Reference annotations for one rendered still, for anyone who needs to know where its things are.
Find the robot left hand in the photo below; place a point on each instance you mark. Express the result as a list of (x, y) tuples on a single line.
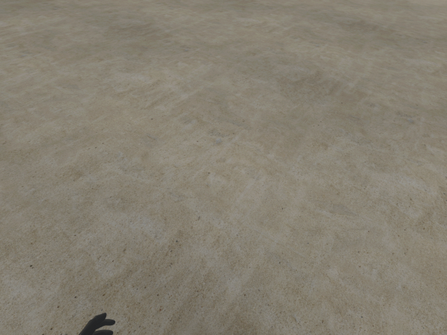
[(97, 322)]

